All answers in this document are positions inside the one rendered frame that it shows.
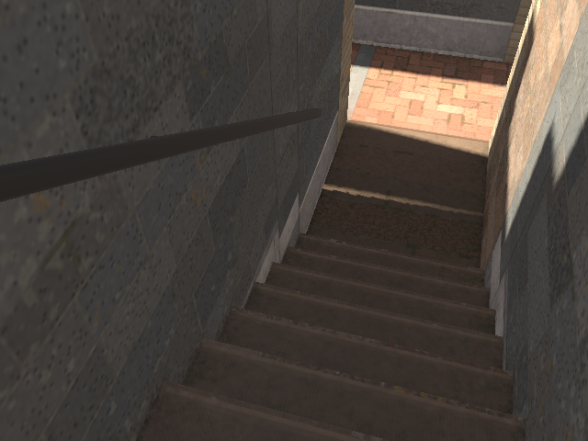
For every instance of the stairs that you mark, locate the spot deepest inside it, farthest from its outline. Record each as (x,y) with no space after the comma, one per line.
(178,415)

